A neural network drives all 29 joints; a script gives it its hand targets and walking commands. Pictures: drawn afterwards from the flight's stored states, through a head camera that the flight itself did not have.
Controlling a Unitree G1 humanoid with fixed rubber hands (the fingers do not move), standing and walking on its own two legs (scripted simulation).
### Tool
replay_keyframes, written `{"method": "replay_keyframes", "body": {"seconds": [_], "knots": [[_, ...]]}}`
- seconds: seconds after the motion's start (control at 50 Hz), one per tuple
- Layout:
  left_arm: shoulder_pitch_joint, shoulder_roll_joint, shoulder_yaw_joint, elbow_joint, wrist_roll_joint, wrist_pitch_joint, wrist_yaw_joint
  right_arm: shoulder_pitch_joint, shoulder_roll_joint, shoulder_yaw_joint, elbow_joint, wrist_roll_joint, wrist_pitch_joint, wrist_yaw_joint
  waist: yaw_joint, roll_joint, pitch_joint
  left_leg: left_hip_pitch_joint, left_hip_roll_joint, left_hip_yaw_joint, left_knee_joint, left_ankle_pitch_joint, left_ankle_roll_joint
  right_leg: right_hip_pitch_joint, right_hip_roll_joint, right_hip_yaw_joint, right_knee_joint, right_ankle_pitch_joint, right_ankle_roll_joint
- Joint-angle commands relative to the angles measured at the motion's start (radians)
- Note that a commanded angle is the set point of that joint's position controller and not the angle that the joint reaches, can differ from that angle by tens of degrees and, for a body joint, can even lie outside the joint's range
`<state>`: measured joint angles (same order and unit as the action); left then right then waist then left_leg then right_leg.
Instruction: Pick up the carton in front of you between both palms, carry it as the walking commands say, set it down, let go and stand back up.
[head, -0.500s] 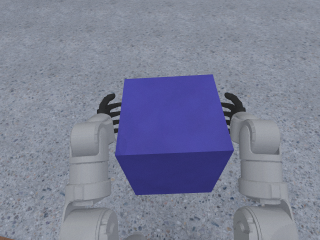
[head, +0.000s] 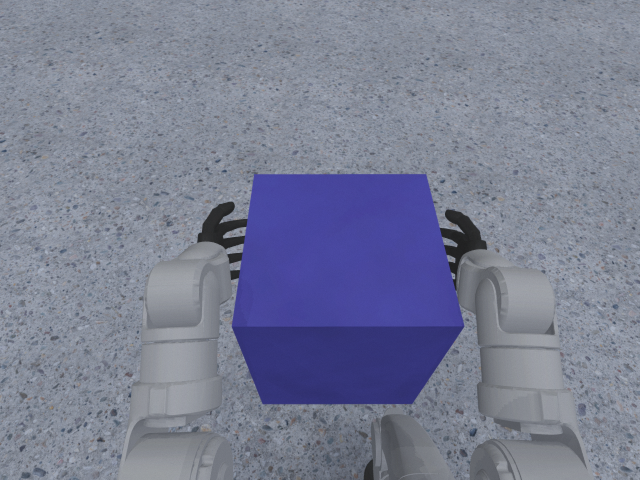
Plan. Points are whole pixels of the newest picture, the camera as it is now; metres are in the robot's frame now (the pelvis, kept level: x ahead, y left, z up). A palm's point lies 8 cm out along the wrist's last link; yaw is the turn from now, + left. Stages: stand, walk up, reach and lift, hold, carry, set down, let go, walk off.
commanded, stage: carry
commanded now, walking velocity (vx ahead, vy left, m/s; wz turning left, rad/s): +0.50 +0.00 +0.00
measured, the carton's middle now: (338, 297) +0.35 -0.02 +0.00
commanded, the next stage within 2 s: none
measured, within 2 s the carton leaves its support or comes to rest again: neither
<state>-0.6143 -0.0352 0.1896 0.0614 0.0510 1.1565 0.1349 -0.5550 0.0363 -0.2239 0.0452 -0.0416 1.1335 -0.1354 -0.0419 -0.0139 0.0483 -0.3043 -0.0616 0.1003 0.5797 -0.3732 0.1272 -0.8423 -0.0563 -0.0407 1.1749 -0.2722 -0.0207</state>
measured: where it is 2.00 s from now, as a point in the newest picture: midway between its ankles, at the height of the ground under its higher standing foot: (296, 193)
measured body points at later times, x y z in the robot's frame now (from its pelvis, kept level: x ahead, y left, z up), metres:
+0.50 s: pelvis +0.30 +0.00 +0.02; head +0.34 -0.01 +0.47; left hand +0.66 +0.17 +0.13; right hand +0.68 -0.13 +0.12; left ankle +0.39 +0.16 -0.66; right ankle +0.29 -0.05 -0.73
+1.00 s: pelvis +0.60 +0.06 +0.02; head +0.62 +0.08 +0.47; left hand +0.90 +0.21 +0.09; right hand +0.88 -0.10 +0.10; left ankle +0.56 +0.13 -0.73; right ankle +0.68 -0.09 -0.67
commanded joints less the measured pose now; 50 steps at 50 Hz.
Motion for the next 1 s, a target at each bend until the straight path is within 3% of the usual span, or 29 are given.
{"method": "replay_keyframes", "body": {"seconds": [0.0,0.06,0.1,0.12,0.14,0.16,0.18,0.2,0.22,0.24,0.26,0.3,0.4,0.48,0.58,0.62,0.66,0.68,0.7,0.72,0.74,0.78,0.8,0.82,0.86,0.92,0.98], "knots": [[-0.622,-1.076,-0.686,-0.119,-0.351,-0.05,-0.178,-0.812,1.079,0.748,-0.196,0.478,-0.025,0.267,-0.033,0.092,-0.527,0.529,0.236,-0.247,-0.084,0.873,0.053,-0.081,0.03,-0.041,-0.169,0.106,-0.016],[-0.618,-1.017,-0.688,-0.141,-0.335,-0.044,-0.183,-0.816,1.042,0.766,-0.206,0.487,-0.023,0.266,-0.05,0.096,-0.489,0.54,0.205,-0.193,-0.071,0.972,0.029,0.028,0.078,-0.093,-0.431,0.237,-0.043],[-0.592,-0.972,-0.674,-0.128,-0.32,-0.029,-0.186,-0.797,1.015,0.764,-0.181,0.482,-0.014,0.262,-0.04,0.118,-0.485,0.506,0.185,-0.131,-0.03,1.133,-0.004,0.207,0.133,-0.142,-0.604,0.306,-0.075],[-0.579,-0.95,-0.663,-0.118,-0.314,-0.021,-0.19,-0.777,1.006,0.759,-0.16,0.476,-0.009,0.26,-0.014,0.14,-0.506,0.472,0.196,-0.119,0.03,1.219,-0.023,0.344,0.157,-0.154,-0.647,0.32,-0.088],[-0.569,-0.936,-0.652,-0.104,-0.31,-0.013,-0.195,-0.764,1.001,0.753,-0.14,0.47,-0.003,0.26,0.033,0.15,-0.547,0.423,0.199,-0.085,0.142,1.218,-0.053,0.515,0.154,-0.153,-0.703,0.34,-0.093],[-0.559,-0.929,-0.641,-0.085,-0.307,-0.008,-0.202,-0.765,0.997,0.75,-0.117,0.468,0.001,0.263,0.094,0.11,-0.589,0.299,0.181,-0.038,0.292,1.088,-0.079,0.739,0.115,-0.124,-0.757,0.386,-0.099],[-0.543,-0.92,-0.627,-0.059,-0.307,-0.003,-0.212,-0.789,0.993,0.745,-0.098,0.46,0.006,0.265,0.104,-0.026,-0.64,0.062,0.13,-0.031,0.458,0.546,-0.093,0.994,-0.063,0.076,-0.652,0.592,-0.116],[-0.547,-0.886,-0.603,-0.021,-0.303,-0.001,-0.219,-0.758,1.026,0.727,-0.044,0.45,0.019,0.264,0.104,-0.256,-0.745,-0.336,-0.032,-0.081,0.81,-0.205,-0.152,1.312,-0.341,0.544,-0.599,0.648,-0.35],[-0.505,-0.94,-0.614,0.03,-0.329,0.007,-0.231,-0.731,0.989,0.708,-0.032,0.412,0.024,0.255,0.125,-0.189,-0.749,-0.426,-0.004,-0.156,0.901,-0.18,-0.106,1.287,-0.303,0.632,-0.696,0.392,-0.362],[-0.557,-0.979,-0.629,0.004,-0.36,0.004,-0.244,-0.759,1.003,0.695,-0.039,0.403,0.024,0.25,0.12,-0.145,-0.647,-0.473,0.03,-0.156,0.875,-0.116,-0.083,1.178,-0.255,0.544,-0.737,0.321,-0.312],[-0.635,-1.024,-0.651,-0.027,-0.397,0.004,-0.256,-0.779,1.013,0.68,-0.048,0.39,0.02,0.243,0.099,-0.044,-0.59,-0.465,0.051,-0.145,0.801,-0.06,-0.081,1.085,-0.227,0.469,-0.758,0.334,-0.26],[-0.759,-1.092,-0.691,-0.086,-0.468,0.002,-0.27,-0.793,1.021,0.656,-0.072,0.368,0.014,0.224,0.068,-0.003,-0.538,-0.393,0.078,-0.134,0.669,-0.016,-0.095,0.928,-0.2,0.375,-0.805,0.311,-0.207],[-0.804,-1.085,-0.688,-0.132,-0.508,0.007,-0.269,-0.785,1.012,0.649,-0.104,0.34,0.018,0.185,0.077,-0.064,-0.525,-0.385,0.109,-0.072,0.416,0.052,-0.134,0.904,-0.198,0.26,-0.875,0.42,-0.196],[-0.7,-1.05,-0.646,-0.071,-0.465,0.03,-0.268,-0.735,1.002,0.66,-0.079,0.333,0.04,0.179,0.084,-0.095,-0.502,-0.408,0.112,-0.035,0.225,0.204,-0.14,0.988,-0.159,0.159,-0.88,0.543,-0.16],[-0.575,-1.052,-0.606,-0.02,-0.397,0.051,-0.278,-0.694,1.049,0.687,-0.071,0.352,0.063,0.209,0.091,-0.133,-0.426,-0.357,0.076,0.027,-0.01,0.316,-0.13,1.05,-0.131,0.059,-0.859,0.664,-0.117],[-0.519,-1.062,-0.603,-0.023,-0.371,0.056,-0.279,-0.664,1.07,0.693,-0.08,0.362,0.073,0.228,0.086,-0.153,-0.407,-0.277,0.057,0.058,-0.123,0.348,-0.126,1.055,-0.123,0.017,-0.819,0.745,-0.094],[-0.46,-1.074,-0.611,-0.044,-0.354,0.061,-0.281,-0.609,1.092,0.695,-0.084,0.366,0.081,0.248,0.057,-0.143,-0.457,-0.008,0.026,0.113,-0.244,0.398,-0.112,0.971,-0.105,-0.054,-0.658,0.827,-0.047],[-0.437,-1.078,-0.619,-0.061,-0.346,0.063,-0.282,-0.57,1.1,0.693,-0.083,0.363,0.083,0.258,0.041,-0.101,-0.51,0.21,0.066,0.084,-0.233,0.374,-0.096,0.84,-0.087,-0.079,-0.534,0.701,-0.018],[-0.428,-1.076,-0.63,-0.084,-0.344,0.065,-0.286,-0.519,1.102,0.685,-0.086,0.354,0.085,0.267,0.023,0.027,-0.584,0.421,0.257,-0.162,-0.181,0.388,-0.062,0.651,-0.068,-0.086,-0.327,0.363,0.01],[-0.439,-1.123,-0.653,-0.101,-0.358,0.073,-0.292,-0.513,1.077,0.682,-0.087,0.328,0.076,0.267,0.026,0.264,-0.634,0.679,0.476,-0.549,-0.198,0.427,0.107,0.295,0.054,-0.061,-0.107,-0.026,0.044],[-0.425,-1.126,-0.671,-0.133,-0.36,0.068,-0.296,-0.466,1.105,0.687,-0.104,0.335,0.071,0.271,0.023,0.282,-0.584,0.675,0.48,-0.625,-0.258,0.434,0.142,0.135,0.076,0.004,0.022,-0.228,0.03],[-0.399,-1.165,-0.706,-0.208,-0.375,0.046,-0.297,-0.457,1.139,0.724,-0.229,0.345,0.058,0.278,0.022,0.109,-0.532,0.572,0.428,-0.45,-0.269,0.474,0.078,0.119,-0.008,0.043,0.011,-0.157,0.007],[-0.371,-1.175,-0.723,-0.247,-0.373,0.035,-0.294,-0.456,1.149,0.746,-0.287,0.353,0.051,0.28,0.026,0.07,-0.501,0.498,0.409,-0.375,-0.299,0.471,0.045,0.142,-0.036,0.044,-0.059,-0.102,0.009],[-0.336,-1.174,-0.74,-0.282,-0.365,0.027,-0.289,-0.439,1.147,0.762,-0.332,0.357,0.045,0.282,0.028,0.088,-0.497,0.456,0.388,-0.312,-0.328,0.447,0.022,0.181,-0.043,0.035,-0.128,-0.068,0.019],[-0.23,-1.157,-0.774,-0.338,-0.344,0.011,-0.278,-0.344,1.122,0.791,-0.394,0.357,0.036,0.289,0.029,0.129,-0.505,0.443,0.355,-0.224,-0.348,0.477,0.02,0.216,-0.026,-0.004,-0.212,-0.037,0.039],[-0.08,-1.096,-0.806,-0.421,-0.308,-0.001,-0.263,-0.172,1.1,0.812,-0.43,0.357,0.034,0.309,0.028,0.145,-0.485,0.472,0.328,-0.153,-0.355,0.54,0.025,0.18,-0.02,-0.052,-0.331,0.028,0.057],[-0.016,-1.071,-0.815,-0.476,-0.324,0.016,-0.265,-0.101,1.027,0.816,-0.48,0.364,0.05,0.312,0.024,0.158,-0.42,0.455,0.306,-0.101,-0.362,0.582,0.017,0.174,-0.023,-0.082,-0.456,0.124,0.061]]}}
